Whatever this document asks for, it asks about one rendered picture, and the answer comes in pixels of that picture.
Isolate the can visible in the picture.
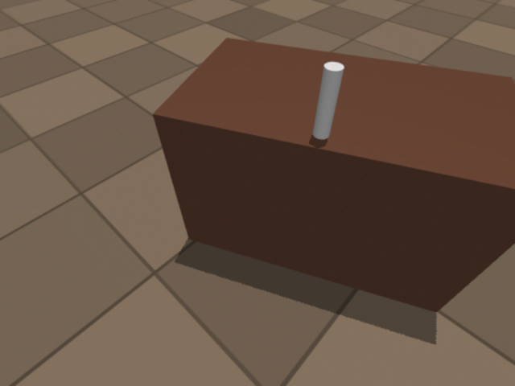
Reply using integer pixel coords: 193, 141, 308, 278
313, 62, 344, 140

